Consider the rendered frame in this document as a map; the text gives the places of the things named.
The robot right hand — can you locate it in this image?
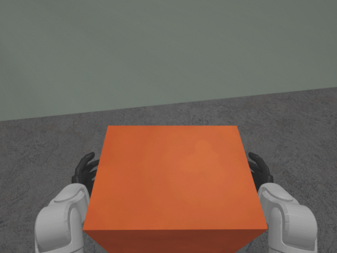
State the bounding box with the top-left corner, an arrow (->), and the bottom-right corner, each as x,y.
248,152 -> 274,193

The robot right forearm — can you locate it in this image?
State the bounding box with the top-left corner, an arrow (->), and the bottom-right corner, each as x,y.
257,183 -> 318,253

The robot left hand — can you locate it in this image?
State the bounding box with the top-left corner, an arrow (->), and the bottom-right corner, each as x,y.
72,152 -> 100,197

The robot left forearm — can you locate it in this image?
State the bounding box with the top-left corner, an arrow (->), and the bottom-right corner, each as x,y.
34,183 -> 90,253

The carton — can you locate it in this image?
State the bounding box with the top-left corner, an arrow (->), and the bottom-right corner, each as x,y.
83,125 -> 268,253

